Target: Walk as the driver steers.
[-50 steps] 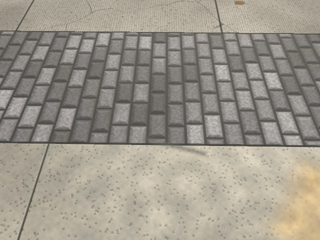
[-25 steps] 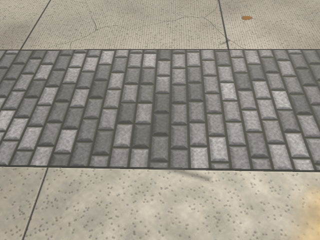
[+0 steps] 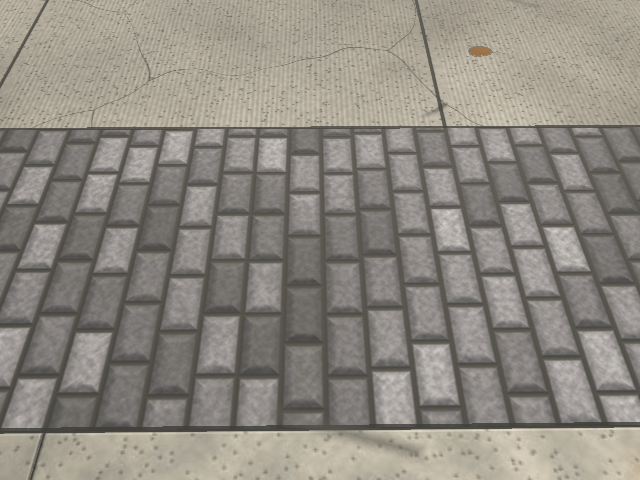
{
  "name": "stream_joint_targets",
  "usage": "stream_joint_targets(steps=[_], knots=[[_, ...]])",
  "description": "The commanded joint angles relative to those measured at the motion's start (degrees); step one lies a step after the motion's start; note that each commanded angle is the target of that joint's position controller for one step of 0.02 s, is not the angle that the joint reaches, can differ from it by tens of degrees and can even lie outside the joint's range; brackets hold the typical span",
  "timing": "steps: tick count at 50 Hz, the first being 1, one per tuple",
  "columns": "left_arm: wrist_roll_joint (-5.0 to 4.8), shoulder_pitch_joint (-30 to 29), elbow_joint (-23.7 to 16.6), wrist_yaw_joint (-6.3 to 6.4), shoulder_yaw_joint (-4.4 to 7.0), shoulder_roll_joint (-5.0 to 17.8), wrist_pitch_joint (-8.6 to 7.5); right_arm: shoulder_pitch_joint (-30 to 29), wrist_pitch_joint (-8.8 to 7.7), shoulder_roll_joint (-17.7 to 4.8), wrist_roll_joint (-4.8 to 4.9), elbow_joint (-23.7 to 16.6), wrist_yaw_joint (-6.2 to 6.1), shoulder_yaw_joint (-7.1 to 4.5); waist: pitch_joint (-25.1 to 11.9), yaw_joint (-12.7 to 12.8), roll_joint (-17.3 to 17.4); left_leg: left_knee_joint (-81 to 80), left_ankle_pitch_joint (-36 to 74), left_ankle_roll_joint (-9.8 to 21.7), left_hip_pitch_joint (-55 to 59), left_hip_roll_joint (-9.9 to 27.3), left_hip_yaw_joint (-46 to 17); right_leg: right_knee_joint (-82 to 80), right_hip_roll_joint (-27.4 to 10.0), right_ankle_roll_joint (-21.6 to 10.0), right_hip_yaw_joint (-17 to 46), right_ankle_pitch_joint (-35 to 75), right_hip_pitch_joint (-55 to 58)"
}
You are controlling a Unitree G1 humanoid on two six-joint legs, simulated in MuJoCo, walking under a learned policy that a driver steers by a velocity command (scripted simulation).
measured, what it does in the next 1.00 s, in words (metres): walks ahead, turning left: right foot, then left foot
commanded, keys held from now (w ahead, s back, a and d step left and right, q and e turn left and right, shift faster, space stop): w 0.38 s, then w+q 0.62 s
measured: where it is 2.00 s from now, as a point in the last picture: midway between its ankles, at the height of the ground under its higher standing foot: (245, 284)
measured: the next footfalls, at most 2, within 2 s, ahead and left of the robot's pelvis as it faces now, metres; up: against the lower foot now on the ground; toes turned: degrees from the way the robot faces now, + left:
right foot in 0.38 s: +0.39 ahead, -0.17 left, +0.00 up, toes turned -2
left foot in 0.96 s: +0.66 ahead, +0.10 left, +0.00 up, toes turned +20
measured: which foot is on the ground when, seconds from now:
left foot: down 0.00-0.40, up 0.42-0.94, down 0.96-1.00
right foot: up 0.00-0.36, down 0.38-0.98, up 1.00-1.00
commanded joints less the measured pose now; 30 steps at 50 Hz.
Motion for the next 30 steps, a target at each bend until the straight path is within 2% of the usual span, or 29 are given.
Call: stream_joint_targets(steps=[1,3,5,9,13,16,17,18,19,20,21,22,23,24,25,26,27,28,30], knots=[[0.23,6.9,-1.4,0.77,1.19,2.4,1.23,-0.6,-1.33,-3.8,-0.06,-1.5,0.05,-0.31,-0.2,3.4,4.5,-15.8,2.9,9.9,-1.1,15.4,-14.6,-2.9,-5.0,0.9,1.1,3.5,-3.7],[1.11,1.4,-3.7,1.08,1.54,3.4,1.38,1.6,-1.28,-5.9,-0.19,-0.6,-0.78,-0.69,1.6,2.5,4.3,-16.9,3.8,10.2,-0.8,15.4,-13.2,-8.4,-6.0,2.5,0.5,8.6,-8.6],[1.32,-4.0,-5.4,1.04,1.64,3.5,1.12,4.4,-0.84,-7.0,-0.06,0.0,-1.59,-0.91,1.9,0.8,3.6,-16.8,5.1,9.6,2.3,15.5,-12.6,-15.8,-6.3,3.2,0.1,14.9,-12.7],[0.93,-12.8,-7.7,0.27,1.17,2.4,0.44,8.7,-0.11,-8.4,0.74,0.9,-2.33,-1.07,2.0,-2.3,3.9,-15.9,6.0,7.1,6.8,14.3,-9.5,-31.6,-3.5,3.4,-2.2,23.5,-10.8],[0.22,-19.2,-10.1,-1.15,0.80,2.6,0.04,12.6,0.78,-8.9,1.21,2.6,-2.43,-1.26,3.5,-4.5,4.5,-12.9,4.7,6.7,13.8,16.8,-9.9,-38.6,-2.0,3.0,-2.9,20.8,-11.2],[0.14,-18.9,-11.2,-2.20,1.16,4.2,-0.66,12.3,1.64,-9.7,1.30,2.9,-2.72,-1.75,2.9,-2.8,5.6,-8.8,8.6,5.5,18.4,19.4,-11.0,-42.1,-0.8,0.7,-3.1,14.4,-8.4],[0.18,-16.0,-10.7,-2.30,1.66,5.3,-0.89,11.1,1.91,-10.2,1.28,2.6,-2.77,-1.90,1.2,-0.9,6.3,-5.7,15.2,4.8,18.7,19.3,-10.5,-43.0,0.5,-0.2,-4.1,12.7,-3.7],[0.31,-9.6,-8.9,-2.16,2.74,7.1,-1.01,9.7,2.21,-10.0,1.10,2.3,-2.77,-1.75,-2.5,2.8,6.2,1.9,25.0,3.6,17.8,17.1,-8.5,-44.2,2.6,-1.6,-5.8,12.3,5.1],[0.49,1.5,-5.7,-1.72,4.31,10.6,-1.06,9.1,2.31,-8.2,0.48,1.4,-2.75,-1.01,-9.8,7.3,4.6,15.3,26.1,1.7,11.6,13.7,-5.7,-42.9,0.7,-4.0,-3.7,13.8,20.7],[1.96,10.6,-4.4,-1.32,5.86,17.1,-0.88,14.1,1.49,-2.5,-0.02,0.0,-2.35,0.83,-19.7,7.4,-7.1,38.9,5.9,-2.0,-10.2,6.2,-2.1,-43.6,-14.8,-11.4,18.1,11.0,45.0],[1.78,12.5,-3.6,-1.59,5.26,14.8,-0.61,16.6,0.04,-0.4,1.30,1.1,-2.01,1.62,-25.7,7.1,-15.1,51.4,-24.9,-2.6,-22.8,0.7,-9.1,-53.1,-21.5,-15.9,38.9,3.7,52.2],[1.48,8.6,-4.3,-1.58,3.89,10.4,-0.79,12.0,-0.78,-7.4,2.94,0.4,-1.94,-0.21,-17.7,7.1,-9.4,56.6,-22.9,-1.4,-28.0,4.2,-13.6,-54.1,-19.7,-12.4,32.6,1.5,45.5],[1.36,3.3,-5.5,-1.47,3.08,8.0,-0.79,7.4,-0.91,-8.6,3.40,-1.1,-2.13,-0.64,-11.5,5.5,-5.9,55.4,-17.5,-0.7,-28.2,7.3,-12.1,-55.0,-17.7,-9.8,22.8,4.8,36.8],[1.42,-1.3,-5.8,-1.70,2.44,6.2,-0.90,5.4,-0.42,-7.8,2.77,-1.3,-2.58,-0.83,-7.2,3.5,-2.0,51.6,-12.8,-1.1,-25.5,9.6,-11.1,-57.5,-15.1,-8.2,16.0,8.6,28.5],[1.60,-3.8,-5.9,-1.86,2.01,4.5,-1.20,5.6,0.55,-7.2,2.16,-1.0,-2.91,-1.40,-4.7,1.6,-2.5,47.9,-9.6,-1.3,-22.6,11.4,-11.3,-59.7,-12.7,-6.8,10.5,10.5,23.5],[1.97,-4.5,-5.3,-1.98,1.94,4.0,-1.35,7.1,1.53,-5.7,2.08,-0.6,-2.88,-1.43,-3.6,0.4,-3.7,46.5,-7.6,-1.5,-19.4,12.1,-11.3,-61.5,-11.3,-6.1,7.1,11.8,19.9],[2.19,-3.9,-4.5,-1.95,2.08,4.0,-1.56,8.3,2.28,-4.1,2.14,-0.1,-2.81,-1.38,-3.0,-0.2,-3.6,46.2,-6.4,-1.7,-18.2,12.0,-11.0,-62.5,-10.6,-6.3,4.4,14.8,18.2],[2.36,-3.3,-3.8,-1.79,2.28,4.5,-1.72,8.5,2.83,-3.5,2.24,-0.2,-2.83,-1.49,-2.0,-0.7,-3.1,45.8,-5.0,-1.8,-19.0,11.8,-11.2,-63.1,-10.2,-6.4,1.7,18.0,17.6],[2.68,-2.0,-2.8,-1.18,2.74,5.8,-1.82,5.9,3.38,-3.6,2.07,-1.4,-2.97,-1.89,-0.6,-0.6,-2.1,43.1,-0.7,-2.2,-23.0,11.6,-12.4,-63.8,-10.3,-6.5,-1.7,22.1,18.4]])
Velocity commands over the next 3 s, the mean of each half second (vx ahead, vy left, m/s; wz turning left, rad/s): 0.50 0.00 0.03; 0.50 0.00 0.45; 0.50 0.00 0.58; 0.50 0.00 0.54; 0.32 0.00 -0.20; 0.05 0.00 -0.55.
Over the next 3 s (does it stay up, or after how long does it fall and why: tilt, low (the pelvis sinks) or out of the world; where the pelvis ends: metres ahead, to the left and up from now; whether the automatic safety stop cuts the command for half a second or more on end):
stays up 1.17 0.50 0.00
